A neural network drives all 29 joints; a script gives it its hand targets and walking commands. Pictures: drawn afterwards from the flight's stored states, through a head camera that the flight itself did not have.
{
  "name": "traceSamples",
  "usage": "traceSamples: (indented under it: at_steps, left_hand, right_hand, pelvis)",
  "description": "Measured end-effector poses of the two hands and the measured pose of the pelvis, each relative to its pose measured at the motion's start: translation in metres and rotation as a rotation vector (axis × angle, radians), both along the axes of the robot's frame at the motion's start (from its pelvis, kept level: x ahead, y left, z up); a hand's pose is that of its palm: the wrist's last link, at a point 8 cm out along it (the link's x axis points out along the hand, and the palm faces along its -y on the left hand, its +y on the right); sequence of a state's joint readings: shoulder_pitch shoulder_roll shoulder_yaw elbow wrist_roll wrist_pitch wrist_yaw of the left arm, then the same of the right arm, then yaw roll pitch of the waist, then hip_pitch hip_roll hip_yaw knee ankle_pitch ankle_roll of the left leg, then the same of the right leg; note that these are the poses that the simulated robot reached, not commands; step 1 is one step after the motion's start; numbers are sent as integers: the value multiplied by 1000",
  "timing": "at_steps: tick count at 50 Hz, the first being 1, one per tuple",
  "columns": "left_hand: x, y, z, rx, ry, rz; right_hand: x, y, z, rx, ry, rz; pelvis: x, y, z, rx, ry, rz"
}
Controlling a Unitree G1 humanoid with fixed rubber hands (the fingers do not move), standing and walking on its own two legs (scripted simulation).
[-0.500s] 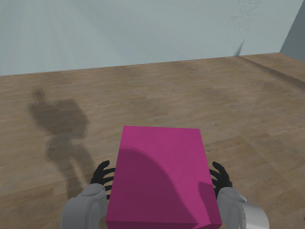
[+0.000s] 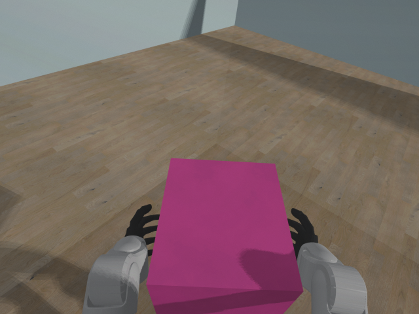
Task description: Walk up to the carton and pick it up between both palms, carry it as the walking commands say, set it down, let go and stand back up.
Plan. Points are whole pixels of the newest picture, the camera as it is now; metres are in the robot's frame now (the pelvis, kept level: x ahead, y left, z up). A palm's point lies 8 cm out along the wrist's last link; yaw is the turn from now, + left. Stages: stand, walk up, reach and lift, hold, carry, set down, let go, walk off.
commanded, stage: carry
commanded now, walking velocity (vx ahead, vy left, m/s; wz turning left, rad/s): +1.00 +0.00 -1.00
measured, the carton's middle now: (218, 247) +0.27 +0.00 +0.01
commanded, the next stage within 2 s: none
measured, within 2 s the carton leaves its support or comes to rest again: neither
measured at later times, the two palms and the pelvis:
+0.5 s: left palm (232, 100) +0.69 -0.02 +0.10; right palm (333, 136) +0.51 -0.26 +0.13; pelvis +0.40 -0.01 +0.00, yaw -38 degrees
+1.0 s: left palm (257, 64) +0.89 -0.11 +0.14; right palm (297, 132) +0.63 -0.22 +0.05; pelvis +0.63 +0.04 +0.03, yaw -60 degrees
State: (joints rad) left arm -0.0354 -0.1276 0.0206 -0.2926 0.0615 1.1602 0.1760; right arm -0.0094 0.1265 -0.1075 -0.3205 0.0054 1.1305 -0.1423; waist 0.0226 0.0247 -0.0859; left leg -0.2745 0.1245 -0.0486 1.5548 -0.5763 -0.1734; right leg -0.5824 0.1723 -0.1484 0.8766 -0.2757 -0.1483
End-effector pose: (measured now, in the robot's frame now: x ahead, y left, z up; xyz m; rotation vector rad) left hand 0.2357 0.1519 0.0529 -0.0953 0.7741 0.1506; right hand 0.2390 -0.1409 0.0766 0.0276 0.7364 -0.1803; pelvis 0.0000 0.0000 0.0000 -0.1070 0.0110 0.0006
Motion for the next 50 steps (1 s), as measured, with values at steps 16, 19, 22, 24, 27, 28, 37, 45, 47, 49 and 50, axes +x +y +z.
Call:
traceSamples:
  at_steps: [16, 19, 22, 24, 27, 28, 37, 45, 47, 49, 50]
  left_hand:
    - [287, -56, 78, -31, -132, -319]
    - [349, -95, 87, -78, -211, -428]
    - [403, -135, 75, -121, -254, -522]
    - [437, -163, 60, -148, -270, -571]
    - [477, -192, 22, -169, -169, -630]
    - [485, -196, 9, -185, -116, -630]
    - [572, -239, 26, -168, -141, -894]
    - [643, -268, 81, -42, -221, -1030]
    - [647, -264, 84, 5, -195, -1035]
    - [649, -261, 88, 17, -188, -1032]
    - [650, -260, 88, -2, -193, -1027]
  right_hand:
    - [170, -35, 52, 3, -103, -350]
    - [206, -60, 69, -39, -175, -448]
    - [241, -89, 74, -87, -217, -538]
    - [263, -108, 65, -112, -233, -588]
    - [290, -126, 39, -127, -126, -650]
    - [295, -126, 31, -146, -60, -658]
    - [324, -115, 9, -47, -84, -945]
    - [383, -87, -32, 200, 9, -968]
    - [387, -82, -31, 245, 36, -970]
    - [390, -81, -26, 255, 43, -969]
    - [391, -83, -23, 239, 35, -966]
  pelvis:
    - [237, 34, 55, 4, 68, -329]
    - [289, 24, 48, -40, 70, -412]
    - [347, 6, 29, -79, 41, -537]
    - [386, -10, 9, -69, 7, -621]
    - [415, -15, -4, -104, 11, -705]
    - [422, -17, -4, -109, -12, -721]
    - [554, -12, -5, -131, -162, -780]
    - [626, 19, 14, 37, -160, -986]
    - [630, 27, 25, 58, -124, -1013]
    - [630, 34, 31, 92, -98, -1033]
    - [628, 38, 30, 120, -91, -1043]
